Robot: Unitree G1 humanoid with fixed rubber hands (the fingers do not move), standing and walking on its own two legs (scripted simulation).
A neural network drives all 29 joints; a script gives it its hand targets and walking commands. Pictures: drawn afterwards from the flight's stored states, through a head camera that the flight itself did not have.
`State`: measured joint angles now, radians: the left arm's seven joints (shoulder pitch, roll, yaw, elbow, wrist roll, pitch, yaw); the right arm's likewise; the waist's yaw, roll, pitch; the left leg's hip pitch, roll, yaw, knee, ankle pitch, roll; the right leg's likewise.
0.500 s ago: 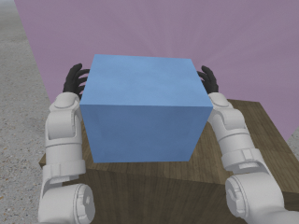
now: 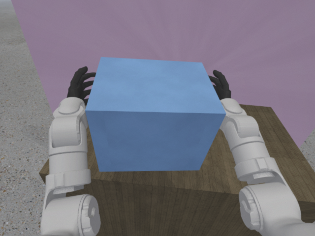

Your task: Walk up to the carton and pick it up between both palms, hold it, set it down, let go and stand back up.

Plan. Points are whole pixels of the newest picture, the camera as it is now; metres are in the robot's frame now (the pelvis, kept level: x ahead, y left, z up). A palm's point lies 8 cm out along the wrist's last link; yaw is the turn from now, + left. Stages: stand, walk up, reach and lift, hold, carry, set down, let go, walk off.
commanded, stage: hold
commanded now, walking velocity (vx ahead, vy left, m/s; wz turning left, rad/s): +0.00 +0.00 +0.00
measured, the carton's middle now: (151, 115) +0.36 +0.01 +0.18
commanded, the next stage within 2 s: none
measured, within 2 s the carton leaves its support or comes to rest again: neither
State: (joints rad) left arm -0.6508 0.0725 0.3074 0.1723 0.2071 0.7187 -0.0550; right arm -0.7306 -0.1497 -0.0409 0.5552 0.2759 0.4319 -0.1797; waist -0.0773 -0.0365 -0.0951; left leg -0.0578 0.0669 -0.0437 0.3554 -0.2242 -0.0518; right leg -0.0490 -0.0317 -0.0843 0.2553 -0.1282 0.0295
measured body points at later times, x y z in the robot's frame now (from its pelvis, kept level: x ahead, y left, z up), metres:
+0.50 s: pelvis +0.00 +0.00 +0.00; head -0.07 +0.03 +0.44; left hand +0.38 +0.19 +0.23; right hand +0.38 -0.16 +0.22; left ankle -0.01 +0.15 -0.75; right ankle +0.01 -0.14 -0.75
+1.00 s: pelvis +0.00 +0.00 +0.00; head -0.06 +0.03 +0.45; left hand +0.38 +0.18 +0.23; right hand +0.38 -0.17 +0.22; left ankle -0.01 +0.15 -0.75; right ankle +0.01 -0.14 -0.75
